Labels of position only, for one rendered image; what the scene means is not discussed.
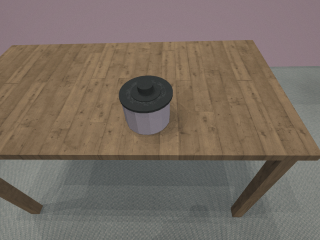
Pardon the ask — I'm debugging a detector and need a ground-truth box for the pot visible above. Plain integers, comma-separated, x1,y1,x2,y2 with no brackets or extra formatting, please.
122,102,170,135

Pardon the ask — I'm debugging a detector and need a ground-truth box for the knob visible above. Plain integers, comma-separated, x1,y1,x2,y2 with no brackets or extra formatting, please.
137,79,154,94

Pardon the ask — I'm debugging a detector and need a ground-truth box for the lid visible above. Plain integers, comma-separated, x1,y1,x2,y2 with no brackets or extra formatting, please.
118,75,173,114

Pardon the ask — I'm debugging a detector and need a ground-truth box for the table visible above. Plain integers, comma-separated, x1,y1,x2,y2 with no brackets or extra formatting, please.
0,40,320,217

